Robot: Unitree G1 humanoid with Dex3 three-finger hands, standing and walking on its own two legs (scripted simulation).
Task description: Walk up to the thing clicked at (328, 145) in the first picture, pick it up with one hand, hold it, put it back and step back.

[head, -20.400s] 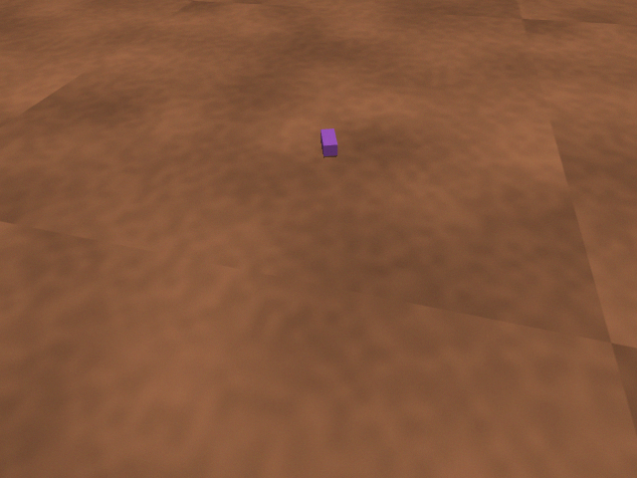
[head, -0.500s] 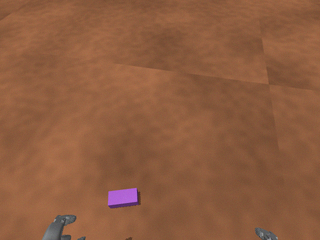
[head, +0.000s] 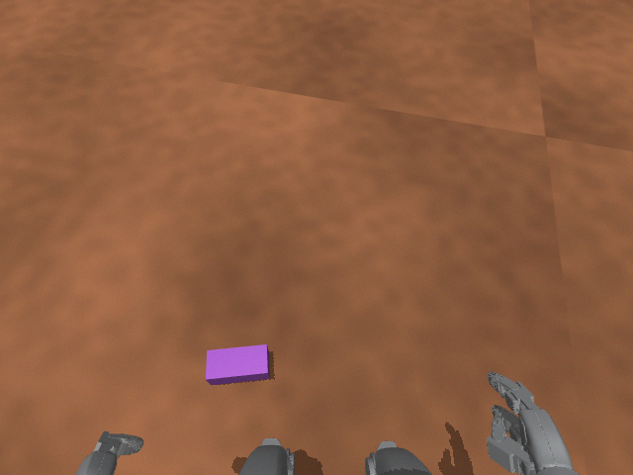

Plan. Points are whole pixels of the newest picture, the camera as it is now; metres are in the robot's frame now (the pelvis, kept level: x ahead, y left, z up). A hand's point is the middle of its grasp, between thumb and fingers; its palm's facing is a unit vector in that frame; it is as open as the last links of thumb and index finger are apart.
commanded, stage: rise first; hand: left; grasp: from above
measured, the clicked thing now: (238, 364) +0.43 +0.22 -0.65
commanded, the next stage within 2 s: none
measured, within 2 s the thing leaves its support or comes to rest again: neither
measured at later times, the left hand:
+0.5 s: hand (171, 432) +0.23 +0.27 -0.31, palm faces -0.43 -0.46 -0.78, open 14.1 cm
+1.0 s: hand (194, 391) +0.32 +0.28 -0.44, palm faces -0.45 -0.08 -0.89, open 14.0 cm
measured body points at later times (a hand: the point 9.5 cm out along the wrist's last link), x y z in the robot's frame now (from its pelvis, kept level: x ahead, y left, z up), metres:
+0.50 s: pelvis -0.06 -0.01 -0.17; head +0.12 +0.00 +0.25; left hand +0.25 +0.29 -0.26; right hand +0.13 -0.27 -0.28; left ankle +0.01 +0.11 -0.65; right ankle -0.01 -0.13 -0.65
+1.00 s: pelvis -0.10 +0.00 -0.30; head +0.12 +0.03 +0.10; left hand +0.34 +0.28 -0.39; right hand -0.03 -0.29 -0.42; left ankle +0.01 +0.11 -0.65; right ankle -0.01 -0.13 -0.65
